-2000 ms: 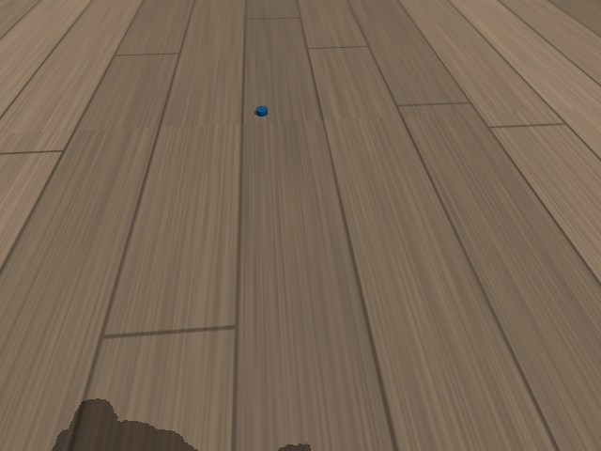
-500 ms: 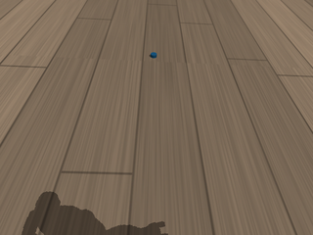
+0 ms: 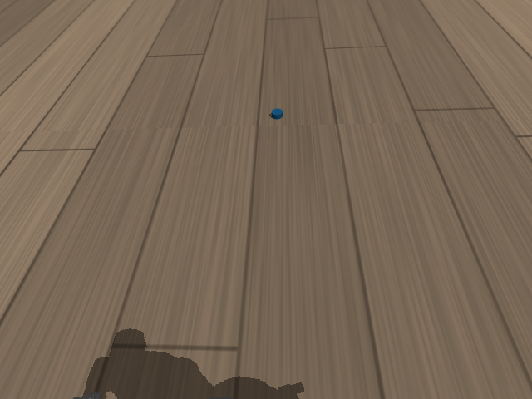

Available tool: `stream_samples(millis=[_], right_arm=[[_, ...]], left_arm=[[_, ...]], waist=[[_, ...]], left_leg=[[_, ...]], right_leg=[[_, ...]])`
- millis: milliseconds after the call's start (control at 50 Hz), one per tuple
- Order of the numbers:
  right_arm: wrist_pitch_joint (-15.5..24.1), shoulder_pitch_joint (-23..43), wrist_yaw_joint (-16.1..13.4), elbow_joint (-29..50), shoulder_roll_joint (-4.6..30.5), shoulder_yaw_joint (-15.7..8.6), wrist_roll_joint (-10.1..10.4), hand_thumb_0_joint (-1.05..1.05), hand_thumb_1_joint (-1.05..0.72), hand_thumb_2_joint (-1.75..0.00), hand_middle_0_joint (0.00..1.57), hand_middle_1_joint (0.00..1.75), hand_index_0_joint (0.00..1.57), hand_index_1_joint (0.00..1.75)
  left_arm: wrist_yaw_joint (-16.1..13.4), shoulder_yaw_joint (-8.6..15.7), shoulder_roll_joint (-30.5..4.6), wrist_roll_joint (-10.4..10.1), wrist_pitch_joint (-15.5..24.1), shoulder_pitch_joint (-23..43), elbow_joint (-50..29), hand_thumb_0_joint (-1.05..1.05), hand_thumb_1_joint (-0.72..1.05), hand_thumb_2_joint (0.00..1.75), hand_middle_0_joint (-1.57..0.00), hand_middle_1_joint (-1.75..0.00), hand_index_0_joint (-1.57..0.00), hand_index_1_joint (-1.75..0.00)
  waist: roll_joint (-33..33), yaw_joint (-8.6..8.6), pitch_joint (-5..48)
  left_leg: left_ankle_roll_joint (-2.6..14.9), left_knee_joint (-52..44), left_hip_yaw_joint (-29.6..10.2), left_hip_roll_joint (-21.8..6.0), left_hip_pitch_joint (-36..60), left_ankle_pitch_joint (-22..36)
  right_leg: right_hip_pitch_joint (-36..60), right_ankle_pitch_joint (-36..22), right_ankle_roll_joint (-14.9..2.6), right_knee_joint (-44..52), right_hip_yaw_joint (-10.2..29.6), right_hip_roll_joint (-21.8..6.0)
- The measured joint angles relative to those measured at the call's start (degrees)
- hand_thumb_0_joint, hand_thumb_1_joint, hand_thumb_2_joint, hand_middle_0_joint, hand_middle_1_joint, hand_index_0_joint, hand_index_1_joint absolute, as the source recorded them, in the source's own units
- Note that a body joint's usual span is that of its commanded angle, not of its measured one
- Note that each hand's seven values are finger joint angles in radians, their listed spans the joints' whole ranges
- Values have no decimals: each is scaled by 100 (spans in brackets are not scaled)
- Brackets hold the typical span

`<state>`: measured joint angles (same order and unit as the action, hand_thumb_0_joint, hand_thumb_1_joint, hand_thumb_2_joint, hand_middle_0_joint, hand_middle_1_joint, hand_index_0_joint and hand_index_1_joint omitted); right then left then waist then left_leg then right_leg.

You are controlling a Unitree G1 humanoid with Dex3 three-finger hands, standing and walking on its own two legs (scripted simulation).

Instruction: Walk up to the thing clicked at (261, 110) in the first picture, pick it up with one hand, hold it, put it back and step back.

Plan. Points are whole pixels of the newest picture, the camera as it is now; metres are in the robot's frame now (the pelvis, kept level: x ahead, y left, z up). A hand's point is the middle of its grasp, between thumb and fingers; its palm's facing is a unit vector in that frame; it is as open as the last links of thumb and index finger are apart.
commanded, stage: walk up
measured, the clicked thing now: (277, 113) +1.79 +0.00 -0.75
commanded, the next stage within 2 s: stand in 1.60 s
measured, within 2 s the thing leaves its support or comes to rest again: neither
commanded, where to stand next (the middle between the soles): +0.33 +0.01 m, yaw -11 degrees
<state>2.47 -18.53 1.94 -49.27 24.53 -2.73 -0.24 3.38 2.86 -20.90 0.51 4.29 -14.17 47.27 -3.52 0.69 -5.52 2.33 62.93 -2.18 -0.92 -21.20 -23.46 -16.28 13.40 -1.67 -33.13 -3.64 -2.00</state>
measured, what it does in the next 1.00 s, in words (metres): walks ahead: left foot, then right foot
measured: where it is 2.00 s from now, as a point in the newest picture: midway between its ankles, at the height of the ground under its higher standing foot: (283, 386)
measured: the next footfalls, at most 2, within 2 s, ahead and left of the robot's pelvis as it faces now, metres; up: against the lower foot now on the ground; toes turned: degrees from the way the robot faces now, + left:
left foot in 0.24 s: +0.24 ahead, +0.13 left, +0.00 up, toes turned +1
right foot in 0.64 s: +0.33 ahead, -0.15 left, +0.00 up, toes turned -10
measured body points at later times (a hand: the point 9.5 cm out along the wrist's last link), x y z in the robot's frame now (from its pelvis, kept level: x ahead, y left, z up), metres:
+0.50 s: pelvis +0.18 +0.02 +0.01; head +0.20 +0.04 +0.46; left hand +0.26 +0.34 -0.11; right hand +0.20 -0.30 -0.08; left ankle +0.20 +0.13 -0.73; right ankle +0.21 -0.13 -0.68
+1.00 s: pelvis +0.26 +0.02 -0.02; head +0.28 +0.02 +0.43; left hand +0.41 +0.31 -0.13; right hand +0.26 -0.30 -0.14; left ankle +0.32 +0.14 -0.73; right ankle +0.28 -0.13 -0.72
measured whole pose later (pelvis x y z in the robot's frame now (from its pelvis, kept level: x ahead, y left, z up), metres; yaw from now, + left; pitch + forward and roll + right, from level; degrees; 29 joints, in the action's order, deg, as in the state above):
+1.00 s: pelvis +0.26 +0.02 -0.02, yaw -12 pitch -3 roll +0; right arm 0.1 -12.5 1.1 -52.6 21.9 -1.4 -0.9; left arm -0.4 0.2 -22.8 0.0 0.6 -10.7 51.3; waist -0.1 0.0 -5.8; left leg 0.0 43.3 2.6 -2.8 -19.9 -20.2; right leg -22.7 22.9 -1.0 -44.1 3.5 -0.7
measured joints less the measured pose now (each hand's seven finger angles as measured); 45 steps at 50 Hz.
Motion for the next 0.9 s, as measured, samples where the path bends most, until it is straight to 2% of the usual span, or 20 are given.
stream_samples(millis=[40, 120, 180, 240, 260, 280, 320, 380, 480, 540, 580, 640, 660, 700, 740, 800, 860, 880, 900], right_arm=[[15, 76, 57, 57, 22, -18, -48, 1, -90, -90, 20, 30, 20, 30], [1, 263, 139, 184, 13, -55, -161, 1, -90, -90, 20, 30, 20, 30], [15, 344, 163, 231, -13, -88, -183, 1, -90, -90, 20, 30, 20, 30], [94, 337, 170, 282, -20, -118, -187, 1, -90, -90, 20, 30, 20, 30], [141, 349, 152, 302, -45, -127, -203, 1, -90, -90, 20, 30, 20, 30], [184, 361, 131, 340, -73, -130, -223, 1, -90, -90, 20, 30, 20, 30], [223, 367, 119, 416, -124, -95, -160, 1, -90, -90, 20, 30, 20, 30], [230, 295, 87, 470, -235, -9, -89, 1, -90, -90, 20, 30, 20, 30], [206, 60, 70, 471, -200, 40, -92, 1, -90, -90, 20, 30, 20, 30], [144, -67, 76, 453, -97, 21, -112, 1, -90, -90, 20, 30, 20, 30], [69, -112, 62, 429, -31, 10, -116, 1, -90, -90, 20, 30, 20, 30], [-65, -169, 25, 401, 4, 13, -63, 1, -90, -90, 20, 30, 20, 30], [-119, -123, -6, 353, 11, 12, -41, 1, -90, -90, 20, 30, 20, 30], [-263, 25, -63, 263, -8, 23, -31, 1, -90, -90, 20, 30, 20, 30], [-331, 150, -98, 203, -30, 44, -20, 1, -90, -90, 20, 30, 20, 30], [-305, 279, -106, 152, -71, 74, -23, 1, -90, -90, 20, 30, 20, 30], [-259, 391, -99, 68, -116, 85, -28, 1, -90, -90, 20, 30, 20, 30], [-240, 420, -101, 28, -126, 81, -25, 1, -90, -90, 20, 30, 20, 30], [-222, 457, -107, -28, -147, 71, -32, 1, -90, -90, 20, 30, 20, 30]], left_arm=[[-11, -36, 23, 10, -5, -157, -26, 1, 90, 90, -21, -30, -21, -30], [-13, -61, -37, 44, -27, -518, -61, 1, 90, 90, -21, -30, -21, -30], [-2, -71, -132, 51, -71, -721, -58, 1, 90, 90, -21, -30, -21, -30], [-8, -86, -244, 56, -130, -895, -36, 1, 90, 90, -21, -30, -21, -30], [-27, -84, -289, 57, -149, -933, -21, 1, 90, 90, -21, -30, -21, -30], [-57, -75, -304, 41, -179, -932, 32, 1, 90, 90, -21, -30, -21, -30], [-118, -98, -314, 38, -241, -883, 159, 1, 90, 90, -21, -30, -21, -30], [-130, -99, -400, 6, -224, -798, 234, 1, 90, 90, -21, -30, -21, -30], [-60, -44, -432, 9, -191, -629, 168, 1, 91, 90, -21, -30, -20, -30], [-29, -31, -407, 25, -187, -491, 127, 1, 91, 90, -21, -30, -20, -30], [-55, -24, -392, 25, -147, -406, 95, 1, 91, 90, -21, -30, -20, -30], [-151, -1, -439, 41, -14, -346, 22, 1, 90, 90, -21, -30, -20, -30], [-203, 19, -403, 54, 18, -280, 25, 1, 90, 90, -21, -30, -20, -30], [-259, -36, -329, 26, 18, -155, -16, 1, 90, 90, -21, -30, -20, -30], [-293, -120, -257, -6, 3, -67, -81, 1, 90, 90, -21, -30, -21, -30], [-342, -211, -203, 16, -26, 6, -143, 1, 90, 90, -21, -30, -21, -30], [-367, -251, -211, 48, -80, 77, -124, 1, 90, 90, -21, -30, -21, -30], [-369, -260, -222, 35, -114, 111, -94, 1, 90, 90, -21, -30, -21, -30], [-373, -267, -238, 18, -158, 153, -49, 1, 90, 90, -21, -30, -21, -30]], waist=[[-13, 42, 36], [57, 140, 42], [141, 206, 38], [262, 220, 102], [385, 211, 94], [482, 198, 87], [540, 116, 91], [662, 20, 83], [605, -111, 67], [459, -198, 43], [348, -245, 20], [248, -260, 23], [144, -233, -12], [32, -189, -96], [-20, -142, -144], [-35, -94, -141], [42, -43, -119], [78, -41, -111], [146, -43, -112]], left_leg=[[-56, -315, 111, -127, -302, 235], [-183, -1530, 298, -319, -523, 464], [-189, -2296, 360, -336, -463, 723], [-137, -2946, 465, -232, -130, 1044], [-112, -2945, 548, -158, -65, 1342], [-102, -2794, 637, -116, -55, 1280], [-59, -2647, 719, -141, 36, 1022], [-62, -2934, 835, -162, 410, 942], [-61, -3382, 953, -186, 933, 875], [-99, -3388, 995, -231, 1117, 702], [-155, -3208, 1012, -288, 1152, 498], [-212, -2460, 1009, -409, 1017, -42], [-154, -2004, 892, -472, 865, -218], [-103, -1058, 543, -327, 502, -718], [-82, -467, 402, -199, 166, -909], [-91, -600, 351, -203, -134, -732], [-110, -1440, 335, -234, -106, -434], [-107, -1795, 342, -227, -23, -193], [-157, -2021, 374, -193, 47, 292]], right_leg=[[198, -20, -11, 258, 8, 48], [442, 66, -15, 499, 128, 162], [563, 300, 45, 410, 193, 209], [574, 748, 128, -18, 268, 177], [507, 961, 73, -339, 347, 96], [343, 1137, 7, -847, 494, 87], [-102, 1361, -69, -1991, 672, 250], [-635, 1088, -80, -2736, 655, 248], [-1036, 765, 81, -2066, 528, -20], [-1020, 463, 107, -1305, 395, -144], [-906, 181, 93, -834, 340, -130], [-503, -373, 61, -73, 291, 17], [-537, -238, 104, -240, 284, 111], [-593, -11, 105, -533, 301, 180], [-563, 54, 88, -567, 346, 178], [-538, 74, 120, -531, 407, 159], [-606, 169, 179, -678, 497, 134], [-646, 235, 209, -788, 522, 120], [-691, 316, 255, -929, 566, 83]])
